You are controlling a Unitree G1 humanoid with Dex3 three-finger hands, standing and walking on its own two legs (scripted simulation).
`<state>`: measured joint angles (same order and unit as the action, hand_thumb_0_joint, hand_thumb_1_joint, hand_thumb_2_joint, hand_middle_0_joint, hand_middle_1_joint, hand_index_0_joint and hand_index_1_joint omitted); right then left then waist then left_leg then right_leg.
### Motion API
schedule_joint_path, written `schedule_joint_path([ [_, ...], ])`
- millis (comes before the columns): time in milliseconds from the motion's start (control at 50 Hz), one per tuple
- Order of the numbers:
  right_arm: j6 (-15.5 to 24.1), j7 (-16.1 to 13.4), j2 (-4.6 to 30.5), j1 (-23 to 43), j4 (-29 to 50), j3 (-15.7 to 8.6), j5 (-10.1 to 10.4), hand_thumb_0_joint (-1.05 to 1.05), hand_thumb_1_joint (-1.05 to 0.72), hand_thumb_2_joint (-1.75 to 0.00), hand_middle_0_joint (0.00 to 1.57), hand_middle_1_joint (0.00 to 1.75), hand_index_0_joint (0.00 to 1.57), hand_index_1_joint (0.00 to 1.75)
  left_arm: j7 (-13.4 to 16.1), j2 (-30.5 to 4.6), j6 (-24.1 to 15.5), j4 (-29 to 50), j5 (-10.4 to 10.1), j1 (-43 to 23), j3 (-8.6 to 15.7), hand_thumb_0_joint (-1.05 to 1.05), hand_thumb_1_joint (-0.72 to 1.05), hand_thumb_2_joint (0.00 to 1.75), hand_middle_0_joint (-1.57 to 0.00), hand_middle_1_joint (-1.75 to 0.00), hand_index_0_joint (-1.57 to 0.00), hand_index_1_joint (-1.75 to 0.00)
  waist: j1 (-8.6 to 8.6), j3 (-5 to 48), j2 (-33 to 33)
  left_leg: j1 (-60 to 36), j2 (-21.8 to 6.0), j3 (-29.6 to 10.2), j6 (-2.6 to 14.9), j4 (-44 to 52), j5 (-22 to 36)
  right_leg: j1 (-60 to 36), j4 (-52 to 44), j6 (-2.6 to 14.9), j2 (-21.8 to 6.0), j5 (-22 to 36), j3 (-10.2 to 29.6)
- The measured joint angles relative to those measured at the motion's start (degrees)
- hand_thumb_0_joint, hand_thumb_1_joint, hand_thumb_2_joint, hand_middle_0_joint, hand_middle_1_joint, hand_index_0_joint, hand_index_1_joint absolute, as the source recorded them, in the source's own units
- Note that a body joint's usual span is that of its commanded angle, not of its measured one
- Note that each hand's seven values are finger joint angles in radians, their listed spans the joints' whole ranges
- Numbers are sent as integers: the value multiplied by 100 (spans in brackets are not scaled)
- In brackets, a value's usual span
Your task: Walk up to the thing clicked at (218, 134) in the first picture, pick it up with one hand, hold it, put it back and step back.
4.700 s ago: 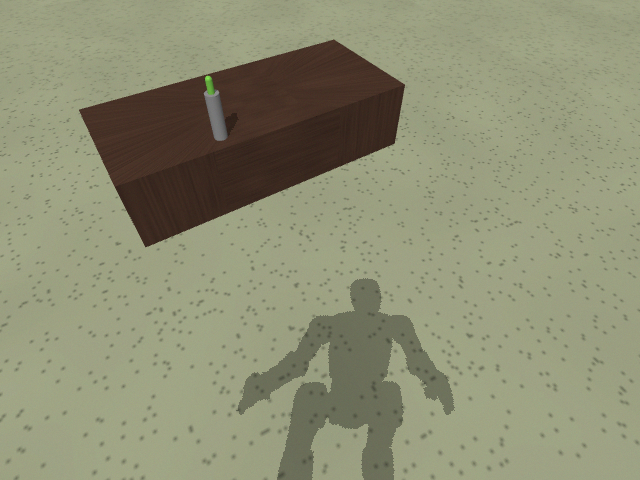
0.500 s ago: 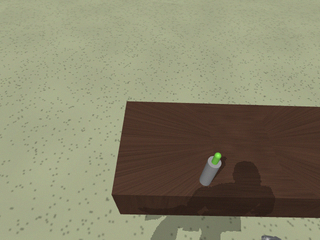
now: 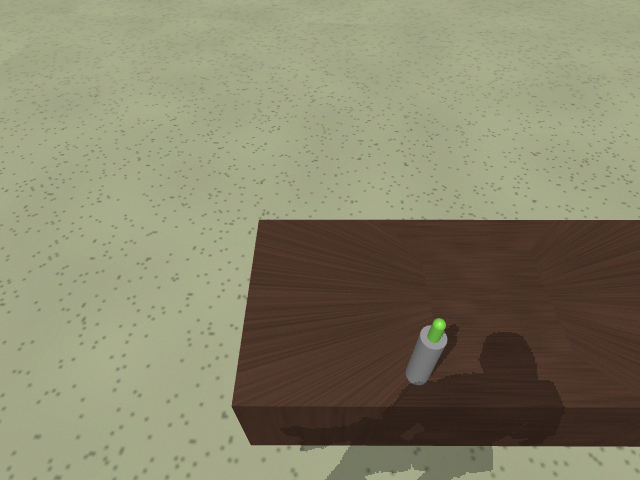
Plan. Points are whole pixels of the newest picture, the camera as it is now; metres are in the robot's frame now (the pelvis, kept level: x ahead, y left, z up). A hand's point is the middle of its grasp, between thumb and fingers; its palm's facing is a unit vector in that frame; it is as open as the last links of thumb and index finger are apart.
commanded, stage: walk up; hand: right
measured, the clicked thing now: (427, 350) +0.43 -0.22 -0.33
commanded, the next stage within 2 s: stand in 0.48 s
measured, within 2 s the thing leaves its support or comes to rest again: neither
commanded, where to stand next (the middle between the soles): +0.05 +0.01 m, yaw -2 degrees
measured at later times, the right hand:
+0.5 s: hand out of the picture +0.09 -0.25 -0.16, palm faces +0.00 +0.95 -0.32, open 7.4 cm
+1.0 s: hand out of the picture +0.10 -0.27 -0.15, palm faces -0.02 +0.94 -0.33, open 7.4 cm
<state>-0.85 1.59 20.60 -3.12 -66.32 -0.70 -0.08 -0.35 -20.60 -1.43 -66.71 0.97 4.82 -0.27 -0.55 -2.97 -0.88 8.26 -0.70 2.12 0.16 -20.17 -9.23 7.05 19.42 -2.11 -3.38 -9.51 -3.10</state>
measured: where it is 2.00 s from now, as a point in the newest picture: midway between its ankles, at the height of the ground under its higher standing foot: outside the picture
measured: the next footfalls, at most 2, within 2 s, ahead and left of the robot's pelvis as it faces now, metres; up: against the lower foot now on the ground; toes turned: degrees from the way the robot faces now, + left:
none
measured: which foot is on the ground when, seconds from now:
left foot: down 0.00-1.00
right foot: down 0.00-1.00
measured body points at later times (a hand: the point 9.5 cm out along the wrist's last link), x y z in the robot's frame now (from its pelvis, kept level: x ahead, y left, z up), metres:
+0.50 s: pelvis +0.01 +0.00 +0.00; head +0.02 -0.01 +0.45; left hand +0.10 +0.30 -0.13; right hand +0.09 -0.30 -0.14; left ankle +0.02 +0.12 -0.75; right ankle +0.01 -0.14 -0.75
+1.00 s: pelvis +0.02 -0.02 +0.00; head +0.02 -0.02 +0.45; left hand +0.09 +0.28 -0.13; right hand +0.10 -0.32 -0.13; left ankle +0.02 +0.12 -0.75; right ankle +0.01 -0.14 -0.75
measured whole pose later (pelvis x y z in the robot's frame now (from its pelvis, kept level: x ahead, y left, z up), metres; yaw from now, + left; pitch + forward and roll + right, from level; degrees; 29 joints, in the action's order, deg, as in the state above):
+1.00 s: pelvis +0.02 -0.02 +0.00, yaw +0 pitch -3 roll +0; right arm 0.1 0.8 20.1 -4.2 -65.6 0.0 -0.3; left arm -0.5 -19.8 -0.6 -65.4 0.8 5.6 -0.1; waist 0.3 -3.0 -0.3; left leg 6.1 -1.8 1.5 -1.2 -17.8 -9.2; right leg 5.2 17.9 -1.0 -2.2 -10.2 -3.7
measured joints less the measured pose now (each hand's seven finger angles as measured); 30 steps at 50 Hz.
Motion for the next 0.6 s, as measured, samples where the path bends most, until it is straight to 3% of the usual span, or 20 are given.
schedule_joint_path([
  [600, 85, -64, -83, -129, 53, 24, -32, 1, -90, -90, 21, 30, 20, 30, 3, 42, 77, 99, -24, -44, 49, 1, 90, 90, -20, -30, -20, -30, 99, -4, 69, -141, -7, -1, -43, 164, -20, -96, -69, 20, 10, -74, -5],
])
